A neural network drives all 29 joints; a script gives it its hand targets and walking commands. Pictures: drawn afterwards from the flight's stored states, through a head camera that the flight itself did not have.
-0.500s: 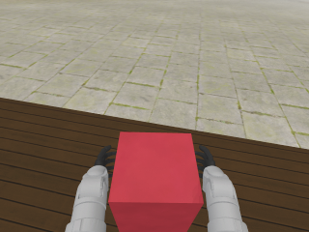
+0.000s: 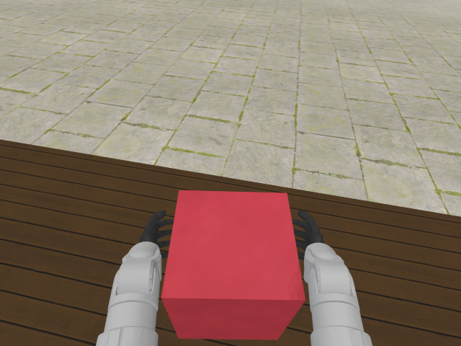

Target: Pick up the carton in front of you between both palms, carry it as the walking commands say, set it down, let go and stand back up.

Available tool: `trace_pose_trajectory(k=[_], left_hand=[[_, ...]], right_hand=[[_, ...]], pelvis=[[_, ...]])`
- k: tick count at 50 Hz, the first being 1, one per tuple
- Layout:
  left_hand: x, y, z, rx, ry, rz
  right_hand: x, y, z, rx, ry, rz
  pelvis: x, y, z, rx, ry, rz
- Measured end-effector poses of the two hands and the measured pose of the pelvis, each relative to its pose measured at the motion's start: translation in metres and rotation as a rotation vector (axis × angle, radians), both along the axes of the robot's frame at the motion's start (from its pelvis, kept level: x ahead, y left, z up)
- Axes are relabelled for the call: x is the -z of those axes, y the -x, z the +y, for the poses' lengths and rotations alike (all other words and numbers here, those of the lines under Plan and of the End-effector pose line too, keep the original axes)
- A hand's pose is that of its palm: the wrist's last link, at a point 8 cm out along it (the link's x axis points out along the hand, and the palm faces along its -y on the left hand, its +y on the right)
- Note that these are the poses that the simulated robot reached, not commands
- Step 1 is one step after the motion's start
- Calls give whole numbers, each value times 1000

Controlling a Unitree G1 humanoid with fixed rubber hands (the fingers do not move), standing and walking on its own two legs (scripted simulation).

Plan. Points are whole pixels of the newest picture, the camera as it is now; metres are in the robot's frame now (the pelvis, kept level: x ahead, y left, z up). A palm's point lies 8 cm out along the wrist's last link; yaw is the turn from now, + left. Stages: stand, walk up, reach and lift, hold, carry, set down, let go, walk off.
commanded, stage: reach and lift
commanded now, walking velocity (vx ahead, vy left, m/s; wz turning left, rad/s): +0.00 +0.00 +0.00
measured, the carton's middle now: (230, 268) +0.30 +0.00 -0.05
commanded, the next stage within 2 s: hold in 0.38 s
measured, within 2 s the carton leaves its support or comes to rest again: neither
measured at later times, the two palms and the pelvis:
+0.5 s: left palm (148, 248) +0.29 +0.15 +0.05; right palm (317, 248) +0.29 -0.15 +0.05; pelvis +0.01 +0.00 +0.00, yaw +0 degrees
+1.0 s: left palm (154, 235) +0.30 +0.14 +0.07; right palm (325, 240) +0.30 -0.16 +0.07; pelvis +0.01 -0.01 -0.01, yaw -3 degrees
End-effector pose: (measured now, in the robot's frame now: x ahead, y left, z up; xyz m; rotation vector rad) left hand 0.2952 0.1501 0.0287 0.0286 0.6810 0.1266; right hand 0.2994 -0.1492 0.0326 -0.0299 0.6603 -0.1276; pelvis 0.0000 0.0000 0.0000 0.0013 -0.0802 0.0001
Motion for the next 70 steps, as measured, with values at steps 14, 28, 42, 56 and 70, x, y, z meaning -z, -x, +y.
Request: trace_pose_trajectory(k=[14,28,42,56,70], left_hand=[[-5,1,-1,6,-12,5],[-23,10,-2,5,-10,-30],[-21,15,-1,-3,4,-12],[-61,-31,-33,15,21,-110],[-55,-111,-2,-49,79,-31]], right_hand=[[-5,0,-1,-12,11,5],[-23,10,-2,-9,10,-30],[-21,15,-1,2,-4,-12],[-56,-19,-32,64,-51,-110],[-51,-102,-3,88,-78,-30]], pelvis=[[-2,-8,-1,-2,-1,-14],[-4,-5,-2,-5,-1,-45],[0,8,-1,0,0,-51],[-1,-37,-20,11,-16,130],[7,-165,4,58,-22,182]])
